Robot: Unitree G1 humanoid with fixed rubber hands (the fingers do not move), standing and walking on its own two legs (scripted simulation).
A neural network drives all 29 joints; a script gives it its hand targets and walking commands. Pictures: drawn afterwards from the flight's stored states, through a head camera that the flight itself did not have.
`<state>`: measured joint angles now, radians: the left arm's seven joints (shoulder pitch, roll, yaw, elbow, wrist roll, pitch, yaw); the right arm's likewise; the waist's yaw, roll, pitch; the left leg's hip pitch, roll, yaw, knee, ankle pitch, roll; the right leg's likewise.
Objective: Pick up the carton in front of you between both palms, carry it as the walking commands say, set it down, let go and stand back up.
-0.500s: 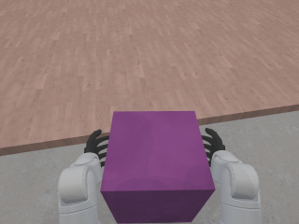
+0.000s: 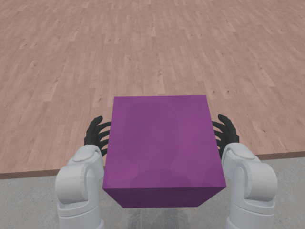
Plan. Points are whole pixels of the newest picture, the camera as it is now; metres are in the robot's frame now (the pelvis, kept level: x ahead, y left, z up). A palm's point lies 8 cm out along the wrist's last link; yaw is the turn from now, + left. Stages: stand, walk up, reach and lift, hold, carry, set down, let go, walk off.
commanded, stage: carry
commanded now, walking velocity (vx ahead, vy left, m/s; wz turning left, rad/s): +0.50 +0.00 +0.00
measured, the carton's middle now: (160, 157) +0.30 +0.00 +0.04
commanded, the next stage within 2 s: none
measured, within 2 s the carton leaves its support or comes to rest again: neither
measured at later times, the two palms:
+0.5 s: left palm (114, 52) +0.66 +0.16 +0.11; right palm (202, 54) +0.63 -0.14 +0.12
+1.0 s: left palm (125, 39) +0.73 +0.13 +0.12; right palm (208, 40) +0.71 -0.17 +0.12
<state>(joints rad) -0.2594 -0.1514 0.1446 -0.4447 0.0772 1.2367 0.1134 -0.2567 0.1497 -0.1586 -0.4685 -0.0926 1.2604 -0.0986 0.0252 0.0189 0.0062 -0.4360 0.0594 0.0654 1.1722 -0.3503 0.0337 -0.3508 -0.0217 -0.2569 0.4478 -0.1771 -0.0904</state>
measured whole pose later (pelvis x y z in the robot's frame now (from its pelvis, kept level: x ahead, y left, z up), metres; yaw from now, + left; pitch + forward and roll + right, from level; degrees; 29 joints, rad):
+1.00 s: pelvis +0.35 +0.00 +0.01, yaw -3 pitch +7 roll +0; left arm -0.68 -0.04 0.27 -0.01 0.07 1.22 0.13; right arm -0.69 0.06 -0.25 0.00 -0.09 1.22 -0.13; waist -0.02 0.00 0.01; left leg -0.28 0.02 0.16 0.41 -0.21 0.05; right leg -0.33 -0.01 -0.10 0.69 -0.33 -0.01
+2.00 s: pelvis +0.80 +0.08 +0.09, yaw -4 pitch +4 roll -1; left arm -0.85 0.00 0.30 0.00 0.09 1.34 0.13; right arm -0.87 0.01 -0.27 0.05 -0.04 1.31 -0.14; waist -0.08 0.00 -0.01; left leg -0.25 -0.05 0.11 0.51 -0.34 0.10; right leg -0.79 -0.05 -0.04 0.97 -0.17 -0.06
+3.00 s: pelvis +1.40 +0.06 +0.11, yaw -4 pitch +5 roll -1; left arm -0.17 -0.13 0.11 -0.35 0.11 1.20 0.09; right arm -0.18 0.14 -0.12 -0.33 -0.09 1.19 -0.09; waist -0.02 0.00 -0.12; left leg -0.06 0.02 0.16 0.26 -0.28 0.02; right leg -0.58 -0.08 -0.12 0.60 -0.14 0.03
